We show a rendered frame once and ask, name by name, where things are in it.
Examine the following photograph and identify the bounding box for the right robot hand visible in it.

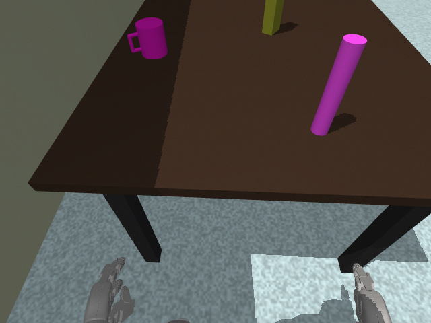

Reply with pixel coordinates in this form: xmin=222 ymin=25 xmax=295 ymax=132
xmin=353 ymin=263 xmax=392 ymax=323

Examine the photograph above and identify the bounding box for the table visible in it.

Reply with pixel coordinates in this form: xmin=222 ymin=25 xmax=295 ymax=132
xmin=28 ymin=0 xmax=431 ymax=273

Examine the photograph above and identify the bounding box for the left robot hand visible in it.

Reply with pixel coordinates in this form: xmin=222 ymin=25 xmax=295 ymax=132
xmin=84 ymin=257 xmax=135 ymax=323

